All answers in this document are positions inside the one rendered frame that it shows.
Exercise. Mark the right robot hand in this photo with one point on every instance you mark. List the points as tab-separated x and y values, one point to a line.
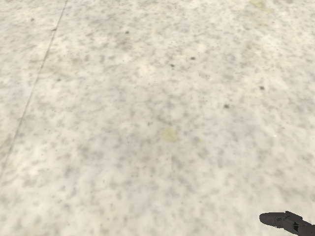
289	221

